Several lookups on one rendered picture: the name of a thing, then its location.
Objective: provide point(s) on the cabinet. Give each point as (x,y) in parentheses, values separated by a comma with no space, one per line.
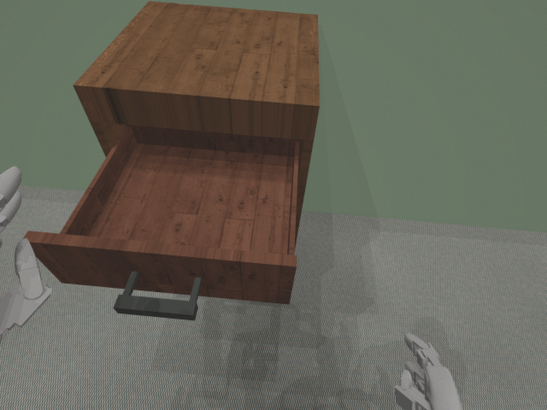
(209,69)

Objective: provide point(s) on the handle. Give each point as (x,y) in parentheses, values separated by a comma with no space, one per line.
(157,307)

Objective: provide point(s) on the robot left hand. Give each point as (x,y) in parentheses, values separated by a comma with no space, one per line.
(19,304)

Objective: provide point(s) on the robot right hand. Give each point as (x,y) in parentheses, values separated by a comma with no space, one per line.
(436,386)

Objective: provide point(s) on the drawer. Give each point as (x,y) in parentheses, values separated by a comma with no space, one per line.
(176,204)

